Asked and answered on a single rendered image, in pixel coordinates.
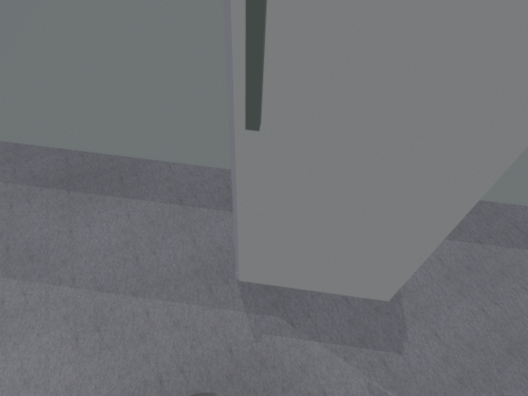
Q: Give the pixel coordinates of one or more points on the handle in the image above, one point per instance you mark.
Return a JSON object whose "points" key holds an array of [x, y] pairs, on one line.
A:
{"points": [[255, 47]]}

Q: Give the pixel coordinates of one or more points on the fridge door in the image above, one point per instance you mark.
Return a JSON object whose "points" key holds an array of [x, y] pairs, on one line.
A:
{"points": [[384, 122]]}

